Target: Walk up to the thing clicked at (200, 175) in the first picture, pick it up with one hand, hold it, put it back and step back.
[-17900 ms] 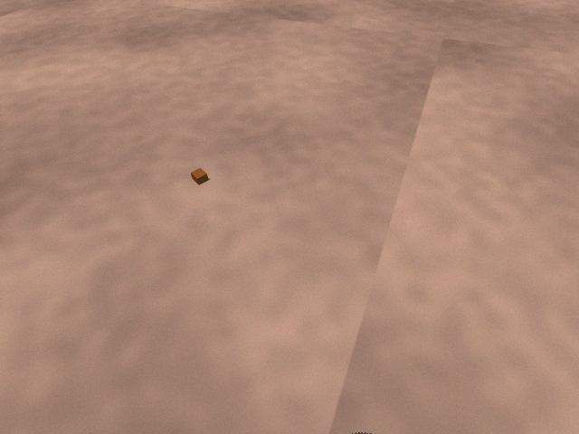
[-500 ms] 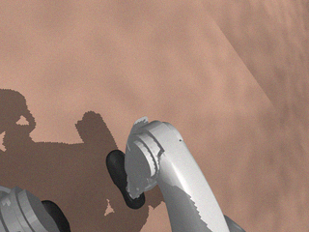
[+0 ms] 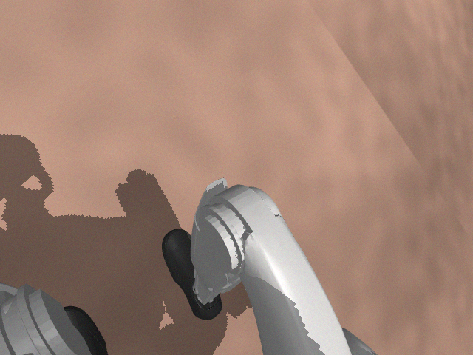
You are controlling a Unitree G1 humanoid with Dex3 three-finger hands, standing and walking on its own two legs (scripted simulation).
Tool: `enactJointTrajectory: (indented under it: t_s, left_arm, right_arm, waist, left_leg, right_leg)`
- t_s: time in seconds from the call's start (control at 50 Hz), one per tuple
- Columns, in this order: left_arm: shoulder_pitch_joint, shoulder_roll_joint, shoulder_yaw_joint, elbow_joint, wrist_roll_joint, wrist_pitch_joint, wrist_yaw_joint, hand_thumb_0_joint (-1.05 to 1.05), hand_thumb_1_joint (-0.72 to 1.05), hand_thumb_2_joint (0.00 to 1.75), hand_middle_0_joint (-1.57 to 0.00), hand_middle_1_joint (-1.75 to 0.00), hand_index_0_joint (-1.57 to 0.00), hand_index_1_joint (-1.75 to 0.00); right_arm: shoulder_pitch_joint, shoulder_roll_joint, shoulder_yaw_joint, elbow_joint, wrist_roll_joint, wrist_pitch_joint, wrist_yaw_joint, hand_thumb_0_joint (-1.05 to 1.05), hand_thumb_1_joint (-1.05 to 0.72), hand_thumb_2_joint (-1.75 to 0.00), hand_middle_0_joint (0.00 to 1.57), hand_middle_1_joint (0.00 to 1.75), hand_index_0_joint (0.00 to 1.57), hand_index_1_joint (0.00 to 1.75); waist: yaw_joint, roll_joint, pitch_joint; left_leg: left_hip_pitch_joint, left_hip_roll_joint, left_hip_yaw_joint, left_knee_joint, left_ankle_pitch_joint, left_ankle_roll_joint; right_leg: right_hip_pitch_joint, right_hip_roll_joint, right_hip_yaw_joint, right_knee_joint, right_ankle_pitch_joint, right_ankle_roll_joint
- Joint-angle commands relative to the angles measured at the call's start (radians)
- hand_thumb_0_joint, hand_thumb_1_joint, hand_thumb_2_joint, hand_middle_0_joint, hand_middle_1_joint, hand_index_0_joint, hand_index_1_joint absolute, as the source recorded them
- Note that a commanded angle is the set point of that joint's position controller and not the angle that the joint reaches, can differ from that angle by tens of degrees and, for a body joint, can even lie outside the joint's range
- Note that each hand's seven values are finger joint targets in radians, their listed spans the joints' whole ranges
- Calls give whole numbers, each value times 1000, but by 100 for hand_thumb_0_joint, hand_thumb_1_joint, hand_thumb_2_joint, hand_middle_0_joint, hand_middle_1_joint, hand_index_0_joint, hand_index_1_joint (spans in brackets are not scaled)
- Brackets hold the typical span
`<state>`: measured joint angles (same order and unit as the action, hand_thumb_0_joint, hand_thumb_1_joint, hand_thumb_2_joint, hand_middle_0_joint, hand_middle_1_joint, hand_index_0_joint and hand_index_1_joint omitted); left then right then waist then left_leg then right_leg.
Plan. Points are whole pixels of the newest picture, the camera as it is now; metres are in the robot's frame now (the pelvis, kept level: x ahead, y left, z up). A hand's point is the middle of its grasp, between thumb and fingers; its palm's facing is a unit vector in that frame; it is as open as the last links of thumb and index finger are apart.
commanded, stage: close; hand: left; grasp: from above
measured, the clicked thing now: out of the picture +0.52 +0.29 -0.29
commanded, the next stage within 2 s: settle in 0.42 s
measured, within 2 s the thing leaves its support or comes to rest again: leaves its support in 0.70 s
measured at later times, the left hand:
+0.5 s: hand out of the picture +0.50 +0.30 -0.25, palm faces -0.45 -0.09 -0.89, open 8.6 cm
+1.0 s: hand out of the picture +0.50 +0.31 -0.19, palm faces -0.41 -0.08 -0.91, open 8.6 cm
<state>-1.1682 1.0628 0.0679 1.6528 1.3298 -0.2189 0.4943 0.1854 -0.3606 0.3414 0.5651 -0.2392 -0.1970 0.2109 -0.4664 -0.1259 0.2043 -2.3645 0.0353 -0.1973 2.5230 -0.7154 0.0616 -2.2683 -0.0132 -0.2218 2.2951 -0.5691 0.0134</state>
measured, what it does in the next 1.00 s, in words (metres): stands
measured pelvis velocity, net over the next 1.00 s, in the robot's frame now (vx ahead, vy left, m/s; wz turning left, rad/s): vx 0.00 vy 0.00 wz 0.02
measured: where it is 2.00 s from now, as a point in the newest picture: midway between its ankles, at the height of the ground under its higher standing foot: (152, 328)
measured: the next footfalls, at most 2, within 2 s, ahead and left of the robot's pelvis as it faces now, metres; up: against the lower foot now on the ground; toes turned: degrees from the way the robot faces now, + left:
none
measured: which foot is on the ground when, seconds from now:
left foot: down 0.00-1.00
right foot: down 0.00-1.00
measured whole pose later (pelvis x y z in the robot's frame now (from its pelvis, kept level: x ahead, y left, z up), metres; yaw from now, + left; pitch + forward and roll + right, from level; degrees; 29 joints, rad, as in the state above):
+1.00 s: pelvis +0.00 +0.00 +0.01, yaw +1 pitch +32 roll -14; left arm -1.08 0.95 0.07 1.44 1.28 -0.19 0.36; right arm 0.24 -0.35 0.24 0.60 -0.20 -0.13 0.21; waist -0.39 -0.04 0.10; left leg -2.36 0.02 -0.18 2.49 -0.71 0.06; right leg -2.27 -0.02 -0.20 2.28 -0.58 0.00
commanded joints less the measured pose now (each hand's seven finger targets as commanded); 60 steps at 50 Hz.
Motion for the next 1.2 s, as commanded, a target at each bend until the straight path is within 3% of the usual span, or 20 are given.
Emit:
enactJointTrajectory:
  t_s: [0.0, 0.08, 0.16, 0.2, 0.24, 0.28, 0.36, 0.4, 0.44, 0.48, 0.54, 0.56, 0.6, 0.66, 0.76, 0.82, 0.92, 0.96, 0.98, 1.18]
  left_arm:
    - [-264, 200, 13, -152, -10, -15, 34, 0, 43, 30, -71, -50, -78, -43]
    - [-270, 198, 2, -146, -5, -20, 29, 0, 51, 36, -80, -49, -86, -43]
    - [-245, 208, 12, -143, -6, -23, 33, 0, 62, 39, -90, -47, -94, -42]
    - [-260, 175, -5, -132, -8, -26, 31, 0, 67, 39, -94, -45, -98, -40]
    - [-285, 217, 15, -176, -1, -28, 39, 0, 71, 39, -98, -43, -102, -39]
    - [-262, 178, -1, -126, -1, -23, 35, 0, 76, 38, -101, -42, -106, -38]
    - [-273, 193, -8, -149, -5, -21, 36, 0, 79, 39, -106, -39, -109, -36]
    - [-265, 149, -27, -113, -5, -17, 32, 0, 81, 39, -109, -37, -111, -34]
    - [-284, 199, -1, -160, -4, -20, 38, 0, 82, 41, -111, -36, -112, -34]
    - [-274, 197, 8, -154, -4, -20, 34, 0, 83, 40, -111, -34, -113, -33]
    - [-252, 144, -29, -115, -15, -15, 24, 0, 81, 41, -114, -37, -116, -35]
    - [-264, 209, 2, -167, -16, -13, 26, 0, 80, 41, -113, -38, -116, -36]
    - [-309, 247, 35, -231, -13, -9, 22, 0, 79, 41, -114, -35, -116, -34]
    - [-264, 209, 40, -211, -18, -3, 14, 0, 81, 43, -116, -34, -117, -33]
    - [-259, 230, 64, -287, -20, 12, -10, 0, 82, 46, -118, -34, -118, -34]
    - [-222, 165, 53, -295, -38, 18, -44, 0, 83, 44, -117, -34, -118, -33]
    - [-198, 85, 18, -377, -60, 28, -100, 0, 79, 42, -114, -33, -115, -32]
    - [-185, 77, 15, -388, -68, 32, -128, 0, 79, 40, -113, -33, -115, -31]
    - [-185, 35, -7, -397, -77, 33, -144, 0, 79, 38, -113, -32, -114, -31]
    - [-270, -23, -40, -477, -73, 30, -211, 0, 78, 37, -116, -24, -115, -25]
  right_arm:
    - [223, -337, -101, 24, 5, 13, -10, 0, -89, -90, 20, 30, 20, 30]
    - [221, -343, -101, 24, 2, 17, -15, 0, -89, -90, 20, 30, 20, 30]
    - [218, -345, -101, 22, 4, 19, -20, 0, -89, -90, 20, 30, 20, 30]
    - [212, -346, -98, 19, 2, 17, -18, 0, -89, -90, 20, 30, 20, 30]
    - [212, -349, -103, 20, 4, 19, -24, 0, -89, -90, 20, 30, 20, 30]
    - [220, -343, -98, 24, 0, 17, -19, 0, -89, -90, 20, 30, 20, 30]
    - [202, -347, -100, 23, 5, 17, -23, 0, -90, -90, 20, 30, 20, 30]
    - [208, -344, -96, 14, -1, 12, -20, 0, -89, -90, 20, 30, 20, 30]
    - [207, -351, -98, 26, 3, 13, -23, 0, -89, -90, 20, 30, 20, 30]
    - [224, -347, -94, 31, -1, 14, -19, 0, -89, -90, 20, 30, 20, 30]
    - [208, -349, -90, 22, -5, 8, -13, 0, -90, -90, 20, 30, 20, 30]
    - [218, -348, -93, 26, 0, 10, -16, 0, -90, -90, 20, 30, 20, 30]
    - [231, -346, -100, 25, 4, 15, -17, 0, -90, -90, 20, 30, 20, 30]
    - [232, -341, -112, 35, 5, 25, -13, 0, -90, -90, 20, 30, 20, 30]
    - [247, -330, -143, 33, 17, 42, -14, 0, -90, -90, 20, 30, 20, 30]
    - [250, -320, -159, 37, 23, 50, -10, 0, -90, -90, 20, 30, 20, 30]
    - [269, -302, -207, 45, 47, 77, -13, 0, -90, -90, 20, 30, 20, 30]
    - [282, -299, -221, 51, 56, 84, -13, 0, -90, -90, 20, 30, 20, 30]
    - [276, -298, -229, 49, 61, 90, -15, 0, -90, -90, 20, 30, 20, 30]
    - [269, -273, -269, 43, 95, 150, -53, 0, -90, -90, 20, 30, 20, 30]
  waist:
    - [-62, 600, -686]
    - [-67, 570, -632]
    - [-45, 577, -646]
    - [-67, 555, -612]
    - [-51, 585, -655]
    - [-72, 580, -619]
    - [-59, 583, -626]
    - [-80, 538, -583]
    - [-57, 571, -627]
    - [-65, 601, -649]
    - [-80, 552, -586]
    - [-60, 579, -644]
    - [-47, 620, -679]
    - [-39, 649, -699]
    - [-8, 638, -762]
    - [0, 624, -736]
    - [35, 595, -816]
    - [38, 585, -798]
    - [37, 573, -782]
    - [61, 551, -792]
  left_leg:
    - [531, 12, 24, -264, 281, -61]
    - [490, 8, 32, -256, 236, -54]
    - [508, 9, 26, -267, 248, -59]
    - [495, 9, 20, -257, 250, -58]
    - [518, 9, 21, -260, 253, -60]
    - [521, 13, 12, -267, 243, -61]
    - [517, 15, 15, -272, 231, -62]
    - [473, 8, 21, -260, 202, -52]
    - [504, 11, 19, -264, 235, -59]
    - [550, 17, 8, -267, 290, -68]
    - [499, 12, 11, -256, 255, -62]
    - [520, 14, 18, -268, 265, -61]
    - [541, 13, 24, -267, 259, -62]
    - [563, 13, 19, -275, 280, -72]
    - [523, -1, 55, -267, 279, -58]
    - [530, -2, 52, -273, 282, -63]
    - [501, -13, 74, -301, 251, -50]
    - [514, -15, 70, -320, 238, -51]
    - [512, -16, 68, -325, 230, -53]
    - [547, -39, 76, -397, 180, -55]
  right_leg:
    - [412, 61, -42, -172, 224, -44]
    - [385, 59, -41, -189, 186, -43]
    - [385, 60, -45, -185, 188, -46]
    - [363, 57, -47, -183, 191, -45]
    - [367, 56, -45, -183, 191, -48]
    - [345, 53, -48, -173, 184, -44]
    - [348, 59, -48, -183, 174, -46]
    - [344, 58, -48, -183, 163, -40]
    - [353, 57, -46, -184, 180, -46]
    - [356, 50, -47, -173, 213, -43]
    - [340, 52, -52, -179, 192, -41]
    - [381, 56, -45, -187, 202, -39]
    - [371, 48, -33, -182, 199, -44]
    - [368, 50, -40, -174, 208, -52]
    - [423, 58, -25, -188, 218, -57]
    - [368, 54, -27, -194, 202, -63]
    - [415, 56, -13, -213, 189, -61]
    - [376, 52, -7, -214, 169, -62]
    - [353, 51, -7, -216, 156, -66]
    - [298, 36, 17, -244, 101, -80]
